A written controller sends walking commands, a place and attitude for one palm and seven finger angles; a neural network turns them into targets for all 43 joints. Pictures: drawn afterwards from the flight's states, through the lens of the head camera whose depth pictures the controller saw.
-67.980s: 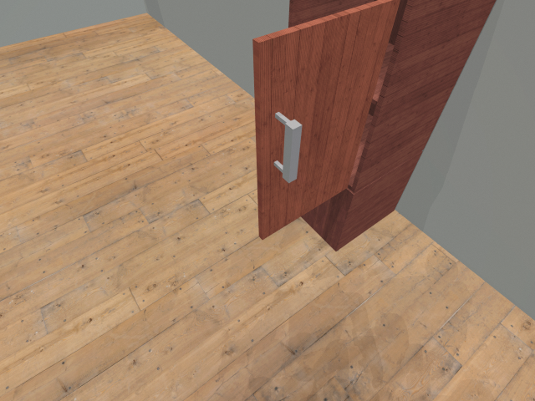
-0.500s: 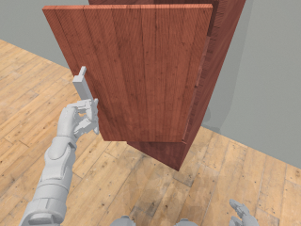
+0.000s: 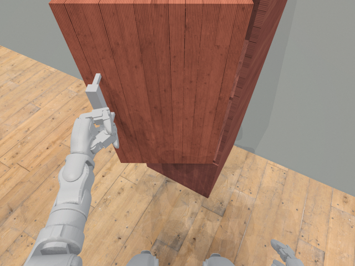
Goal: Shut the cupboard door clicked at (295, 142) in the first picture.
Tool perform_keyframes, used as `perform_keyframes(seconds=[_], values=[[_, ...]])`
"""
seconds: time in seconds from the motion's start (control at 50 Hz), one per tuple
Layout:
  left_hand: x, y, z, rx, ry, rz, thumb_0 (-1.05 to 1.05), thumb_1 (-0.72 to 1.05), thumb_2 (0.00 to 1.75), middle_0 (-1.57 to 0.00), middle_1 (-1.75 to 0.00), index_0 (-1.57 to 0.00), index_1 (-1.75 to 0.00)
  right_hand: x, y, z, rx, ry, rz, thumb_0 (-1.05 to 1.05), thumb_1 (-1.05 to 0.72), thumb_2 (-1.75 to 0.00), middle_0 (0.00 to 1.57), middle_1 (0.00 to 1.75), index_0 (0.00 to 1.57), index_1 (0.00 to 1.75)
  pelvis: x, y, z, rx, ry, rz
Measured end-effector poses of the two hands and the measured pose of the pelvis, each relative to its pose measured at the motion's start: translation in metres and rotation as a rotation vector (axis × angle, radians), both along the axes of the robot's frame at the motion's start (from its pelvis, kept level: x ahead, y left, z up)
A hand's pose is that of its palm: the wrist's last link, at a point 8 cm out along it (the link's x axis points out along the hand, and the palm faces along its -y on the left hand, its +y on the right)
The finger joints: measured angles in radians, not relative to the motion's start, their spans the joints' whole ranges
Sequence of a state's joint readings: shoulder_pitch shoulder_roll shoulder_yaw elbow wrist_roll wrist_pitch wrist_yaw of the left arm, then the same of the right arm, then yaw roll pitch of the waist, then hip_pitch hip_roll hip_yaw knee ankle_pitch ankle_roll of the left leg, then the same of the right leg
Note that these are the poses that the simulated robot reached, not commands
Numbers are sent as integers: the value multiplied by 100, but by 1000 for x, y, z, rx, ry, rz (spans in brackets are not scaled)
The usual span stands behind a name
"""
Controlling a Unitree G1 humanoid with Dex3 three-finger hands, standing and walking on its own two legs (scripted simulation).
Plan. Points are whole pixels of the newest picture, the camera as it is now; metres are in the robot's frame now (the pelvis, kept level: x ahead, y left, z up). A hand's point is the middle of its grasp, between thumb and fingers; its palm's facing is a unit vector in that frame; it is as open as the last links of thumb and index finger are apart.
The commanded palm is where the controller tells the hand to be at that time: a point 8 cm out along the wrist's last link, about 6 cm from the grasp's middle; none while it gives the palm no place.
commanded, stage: push the door shut along its arc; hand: left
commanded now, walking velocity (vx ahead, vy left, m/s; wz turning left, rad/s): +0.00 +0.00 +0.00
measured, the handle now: (103, 104) +0.48 +0.21 +0.07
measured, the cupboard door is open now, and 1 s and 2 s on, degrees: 28 13 5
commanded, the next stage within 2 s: pull the fist back off the door in 1.86 s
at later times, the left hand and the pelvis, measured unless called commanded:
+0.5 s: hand (113, 119) +0.43 +0.17 +0.08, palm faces -0.11 -0.99 -0.02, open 3.1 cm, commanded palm +0.42 +0.21 +0.08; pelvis -0.01 +0.00 -0.01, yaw +1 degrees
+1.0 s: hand (130, 101) +0.49 +0.14 +0.08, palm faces -0.26 -0.96 -0.05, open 3.1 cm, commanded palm +0.50 +0.18 +0.08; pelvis -0.02 +0.01 -0.03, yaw +0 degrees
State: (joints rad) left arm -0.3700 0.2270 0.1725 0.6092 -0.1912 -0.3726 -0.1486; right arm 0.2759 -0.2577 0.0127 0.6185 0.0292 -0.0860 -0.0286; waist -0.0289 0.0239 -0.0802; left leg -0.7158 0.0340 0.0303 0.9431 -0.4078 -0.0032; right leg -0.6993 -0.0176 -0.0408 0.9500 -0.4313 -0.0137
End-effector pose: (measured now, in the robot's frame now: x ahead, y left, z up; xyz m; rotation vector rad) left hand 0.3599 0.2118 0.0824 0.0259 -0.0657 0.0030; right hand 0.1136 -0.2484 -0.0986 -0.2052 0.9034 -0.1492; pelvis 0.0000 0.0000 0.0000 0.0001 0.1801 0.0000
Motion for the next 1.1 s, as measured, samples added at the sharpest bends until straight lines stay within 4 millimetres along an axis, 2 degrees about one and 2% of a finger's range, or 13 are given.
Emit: perform_keyframes(seconds=[0.14, 0.26, 0.48, 0.7, 0.92, 1.1], values=[[10, 3, -4, 15, 63, -38, 1, 90, 90, -130, -150, -130, -150, 0, 3, 0, 2, 2, -1, 1, -90, -90, 20, 30, 20, 30, -1, 2, 0, -3, 1, 4], [30, 5, 0, -4, 48, -62, 2, 90, 90, -131, -150, -130, -150, -9, -1, -4, -22, 34, -7, 1, -90, -90, 20, 30, 20, 30, -3, 2, -3, -8, 17, 9], [49, 12, 0, 0, 56, -114, 1, 90, 90, -135, -150, -131, -150, -37, -8, -15, -40, 126, -34, 1, -90, -90, 20, 30, 20, 30, -7, 4, -10, -15, 45, 16], [76, 14, 1, 19, 75, -152, 1, 90, 90, -133, -150, -132, -150, -69, -11, -25, -67, 196, -50, 1, -90, -90, 20, 30, 20, 30, -18, 6, -20, -29, 93, 25], [108, -4, 0, 16, 92, -221, 1, 90, 90, -131, -150, -130, -150, -98, -12, -29, -86, 251, -85, 1, -90, -90, 20, 30, 20, 30, -21, 10, -29, -38, 140, 20], [147, -41, 0, 13, 112, -313, 1, 90, 90, -130, -150, -129, -150, -123, -9, -33, -83, 299, -137, 1, -90, -90, 20, 30, 20, 30, -18, 12, -35, -40, 188, 2]])
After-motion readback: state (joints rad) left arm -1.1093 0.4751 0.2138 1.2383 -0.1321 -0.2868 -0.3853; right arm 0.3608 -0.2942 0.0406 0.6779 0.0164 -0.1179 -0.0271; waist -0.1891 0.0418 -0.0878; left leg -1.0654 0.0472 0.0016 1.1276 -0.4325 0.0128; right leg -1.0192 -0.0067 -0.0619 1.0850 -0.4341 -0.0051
